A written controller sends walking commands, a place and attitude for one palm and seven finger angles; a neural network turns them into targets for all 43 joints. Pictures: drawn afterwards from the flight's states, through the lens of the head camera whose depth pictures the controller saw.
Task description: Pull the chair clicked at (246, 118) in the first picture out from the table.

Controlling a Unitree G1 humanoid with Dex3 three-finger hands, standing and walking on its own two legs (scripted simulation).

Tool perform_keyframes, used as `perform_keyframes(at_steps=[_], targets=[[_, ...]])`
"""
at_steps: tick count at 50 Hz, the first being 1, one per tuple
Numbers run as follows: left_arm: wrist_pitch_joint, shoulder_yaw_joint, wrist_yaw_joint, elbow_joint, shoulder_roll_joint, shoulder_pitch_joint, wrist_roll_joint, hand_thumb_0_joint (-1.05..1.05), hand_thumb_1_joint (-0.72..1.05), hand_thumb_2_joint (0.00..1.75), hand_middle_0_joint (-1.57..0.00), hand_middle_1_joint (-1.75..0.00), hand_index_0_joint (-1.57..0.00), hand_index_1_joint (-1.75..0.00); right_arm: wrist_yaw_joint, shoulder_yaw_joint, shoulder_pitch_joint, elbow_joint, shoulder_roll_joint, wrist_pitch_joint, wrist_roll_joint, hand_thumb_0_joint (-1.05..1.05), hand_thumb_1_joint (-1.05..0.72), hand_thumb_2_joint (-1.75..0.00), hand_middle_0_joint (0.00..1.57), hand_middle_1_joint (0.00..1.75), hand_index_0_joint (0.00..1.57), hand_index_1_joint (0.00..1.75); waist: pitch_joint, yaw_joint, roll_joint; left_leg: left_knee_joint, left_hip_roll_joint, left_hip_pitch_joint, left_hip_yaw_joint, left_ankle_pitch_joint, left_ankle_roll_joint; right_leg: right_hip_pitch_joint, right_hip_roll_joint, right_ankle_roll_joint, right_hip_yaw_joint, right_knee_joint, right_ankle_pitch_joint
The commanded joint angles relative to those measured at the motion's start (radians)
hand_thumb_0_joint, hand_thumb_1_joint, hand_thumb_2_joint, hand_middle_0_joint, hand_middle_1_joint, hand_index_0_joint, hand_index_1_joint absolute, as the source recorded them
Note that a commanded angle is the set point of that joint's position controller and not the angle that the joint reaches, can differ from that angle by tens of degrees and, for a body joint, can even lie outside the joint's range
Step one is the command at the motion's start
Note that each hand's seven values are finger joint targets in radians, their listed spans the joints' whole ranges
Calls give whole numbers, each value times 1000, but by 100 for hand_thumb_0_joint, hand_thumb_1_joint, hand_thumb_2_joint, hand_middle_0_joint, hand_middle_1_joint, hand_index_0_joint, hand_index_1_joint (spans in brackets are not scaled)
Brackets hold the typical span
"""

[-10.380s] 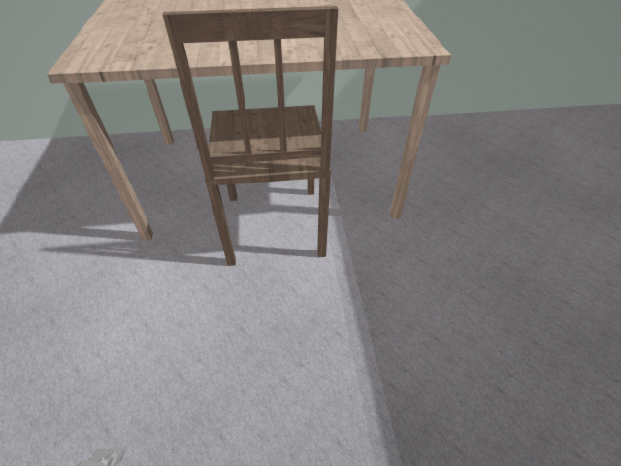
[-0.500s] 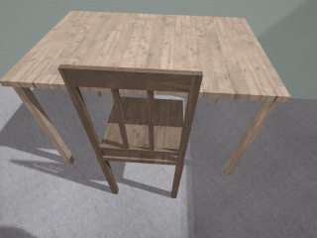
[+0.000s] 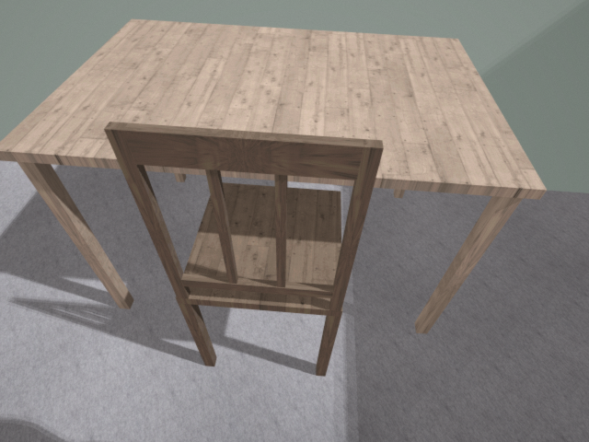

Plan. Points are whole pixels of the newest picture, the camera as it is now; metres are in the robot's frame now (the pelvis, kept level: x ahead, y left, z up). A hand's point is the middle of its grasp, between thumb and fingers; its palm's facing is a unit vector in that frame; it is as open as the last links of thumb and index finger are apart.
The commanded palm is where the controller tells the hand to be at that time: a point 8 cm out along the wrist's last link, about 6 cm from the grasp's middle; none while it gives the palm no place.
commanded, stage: come to a stop and stand still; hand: left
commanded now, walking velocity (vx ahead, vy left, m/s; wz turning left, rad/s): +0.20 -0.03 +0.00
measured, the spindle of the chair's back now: (224, 233) +0.48 +0.17 -0.06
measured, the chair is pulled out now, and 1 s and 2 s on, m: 0.00 0.00 0.00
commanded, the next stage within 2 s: look again from close up in 1.58 s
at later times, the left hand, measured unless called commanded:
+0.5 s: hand out of the picture +0.02 +0.16 -0.17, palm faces +0.06 -0.97 -0.22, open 7.3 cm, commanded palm none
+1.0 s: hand out of the picture +0.05 +0.21 -0.16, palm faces -0.01 -0.97 -0.25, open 7.4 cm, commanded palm none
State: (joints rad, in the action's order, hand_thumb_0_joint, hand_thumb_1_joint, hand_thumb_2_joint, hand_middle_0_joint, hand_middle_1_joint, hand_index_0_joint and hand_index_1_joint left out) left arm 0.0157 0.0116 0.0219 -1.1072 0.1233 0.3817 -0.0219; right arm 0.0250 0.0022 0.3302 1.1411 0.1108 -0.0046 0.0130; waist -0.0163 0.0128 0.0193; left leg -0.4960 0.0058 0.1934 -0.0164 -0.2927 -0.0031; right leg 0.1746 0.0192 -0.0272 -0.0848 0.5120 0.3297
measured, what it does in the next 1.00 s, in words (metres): stands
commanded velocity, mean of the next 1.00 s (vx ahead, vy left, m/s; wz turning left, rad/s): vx -0.03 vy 0.00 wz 0.00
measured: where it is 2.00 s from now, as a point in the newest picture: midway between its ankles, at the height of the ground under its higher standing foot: outside the picture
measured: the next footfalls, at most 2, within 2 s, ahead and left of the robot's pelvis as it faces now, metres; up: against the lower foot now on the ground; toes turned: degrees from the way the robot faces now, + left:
none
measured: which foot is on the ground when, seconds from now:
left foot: down 0.00-1.00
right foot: down 0.00-1.00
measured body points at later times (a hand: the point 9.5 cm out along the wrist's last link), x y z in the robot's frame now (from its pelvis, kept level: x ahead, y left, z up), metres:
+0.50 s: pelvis +0.04 -0.01 +0.00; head +0.07 -0.01 +0.45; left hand +0.02 +0.21 -0.16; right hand +0.05 -0.23 -0.16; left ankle -0.02 +0.12 -0.74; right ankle -0.03 -0.10 -0.74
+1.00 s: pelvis -0.01 +0.02 +0.00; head +0.01 +0.01 +0.45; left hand +0.05 +0.26 -0.14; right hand +0.06 -0.22 -0.15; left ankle -0.02 +0.12 -0.74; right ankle -0.03 -0.10 -0.74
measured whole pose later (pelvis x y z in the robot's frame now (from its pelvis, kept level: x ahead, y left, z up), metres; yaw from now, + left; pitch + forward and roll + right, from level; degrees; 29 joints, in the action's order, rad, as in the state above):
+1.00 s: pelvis -0.01 +0.02 +0.00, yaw +0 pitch +0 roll +0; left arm 0.01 -0.01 0.04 -0.98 0.20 0.21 -0.02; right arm -0.01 -0.01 0.15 1.02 0.19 0.01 0.01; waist -0.06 0.00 -0.01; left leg -0.49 -0.01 0.21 -0.03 -0.27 0.01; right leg 0.19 0.03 0.00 -0.08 0.50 0.29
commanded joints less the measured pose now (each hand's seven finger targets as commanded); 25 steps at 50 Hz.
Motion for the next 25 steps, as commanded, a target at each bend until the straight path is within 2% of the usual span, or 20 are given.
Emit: perform_keyframes(at_steps=[1, 4, 5, 6, 7, 8, 9, 11, 12, 13, 14, 18, 20, 21, 23, 25], targets=[[13, 23, -1, 19, 87, 76, 3, 0, 90, 90, -20, -30, -20, -30, 5, -12, 75, -22, 61, -35, -2, 0, -90, -90, 20, 30, 20, 30, -139, -4, -19, 78, 39, 57, 42, 14, 56, 100, 79, -57, 98, -121, 105], [24, 17, -2, 15, 61, 75, 1, 0, 90, 90, -20, -30, -20, -30, 13, -15, 113, -1, 96, -52, -5, 0, -90, -90, 20, 30, 20, 30, -68, -12, -119, 102, 117, -36, 136, 216, 98, 101, 35, -36, 12, 21, -68], [28, 15, 0, 12, 52, 73, 0, 0, 90, 90, -20, -30, -20, -30, 18, -18, 134, 7, 109, -56, -4, 0, -90, -90, 20, 30, 20, 30, -43, -15, -132, 99, 146, -72, 167, 342, 120, 105, 21, -30, -12, 72, -93], [28, 11, 3, 11, 40, 72, 1, 0, 90, 90, -20, -30, -20, -30, 24, -17, 135, 13, 109, -56, -6, 0, -90, -90, 20, 30, 20, 30, -62, -8, -140, 93, 164, -71, 178, 454, 140, 111, 12, -25, -14, 72, -88], [29, 12, 7, 6, 35, 85, 1, 0, 90, 90, -20, -30, -20, -30, 30, -14, 124, 11, 108, -56, -6, 0, -90, -90, 20, 30, 20, 30, -45, 2, -121, 51, 158, -75, 160, 598, 136, 79, 26, -22, -4, 49, -151], [29, 14, 12, -6, 41, 97, 4, 0, 90, 90, -20, -30, -20, -30, 34, -10, 106, 9, 97, -55, -8, 0, -90, -90, 20, 30, 20, 30, -38, 9, -84, 9, 132, -59, 117, 676, 112, 27, 47, -23, 19, 18, -270], [31, 18, 17, -18, 52, 123, 6, 0, 90, 90, -20, -30, -20, -30, 37, -9, 91, 2, 86, -52, -8, 0, -90, -90, 20, 30, 20, 30, -21, 15, -25, -37, 95, -39, 69, 672, 76, -28, 78, -26, 50, -1, -480], [36, 21, 26, -32, 85, 140, 15, 0, 90, 90, -20, -30, -20, -30, 39, -5, 67, -8, 65, -46, -12, 0, -90, -90, 20, 30, 20, 30, -6, 14, 61, -26, 57, 37, 29, 529, 29, -136, 134, -29, 72, 5, -891], [35, 18, 29, -31, 91, 133, 15, 0, 90, 90, -20, -30, -20, -30, 39, -4, 58, -10, 66, -43, -13, 0, -90, -90, 20, 30, 20, 30, -1, 12, 63, -6, 50, 40, 25, 474, 22, -150, 150, -26, 71, 12, -970], [34, 16, 30, -26, 97, 129, 14, 0, 90, 90, -20, -30, -20, -30, 39, -5, 51, -10, 63, -41, -14, 0, -90, -90, 20, 30, 20, 30, 17, 11, 64, 5, 49, 18, 19, 459, 20, -153, 152, -19, 71, 14, -1001], [31, 16, 31, -15, 99, 113, 14, 0, 90, 90, -20, -30, -20, -30, 38, -9, 54, -12, 67, -38, -16, 0, -90, -90, 20, 30, 20, 30, 34, 4, 50, 22, 52, -8, 21, 476, 21, -148, 149, -18, 70, 17, -969], [11, 21, 34, 23, 104, 53, 10, 0, 90, 90, -20, -30, -20, -30, 37, -20, 28, -21, 81, -21, -16, 0, -90, -90, 20, 30, 20, 30, -14, 3, -5, 59, 80, -62, 43, 529, 26, -49, 125, -17, 81, -19, -669], [7, 25, 35, 34, 104, 48, 9, 0, 90, 90, -20, -30, -20, -30, 36, -22, 18, -32, 89, -19, -14, 0, -90, -90, 20, 30, 20, 30, -3, 8, -15, 61, 88, -83, 54, 565, 31, -37, 120, -17, 84, -32, -595], [8, 24, 34, 37, 110, 51, 8, 0, 90, 90, -20, -30, -20, -30, 35, -22, 8, -39, 91, -18, -14, 0, -90, -90, 20, 30, 20, 30, -5, 11, -6, 57, 88, -80, 49, 560, 31, -43, 121, -15, 85, -42, -618], [12, 30, 37, 42, 129, 63, 5, 0, 90, 90, -20, -30, -20, -30, 34, -25, 9, -56, 106, -18, -13, 0, -90, -90, 20, 30, 20, 30, 70, 10, -1, 22, 79, -94, 35, 618, 27, -106, 137, -20, 79, -8, -775], [12, 31, 38, 41, 137, 59, 7, 0, 90, 90, -20, -30, -20, -30, 33, -28, -12, -63, 120, -15, -13, 0, -90, -90, 20, 30, 20, 30, 106, 12, 25, 13, 77, -95, 24, 570, 21, -134, 144, -25, 79, 1, -808]])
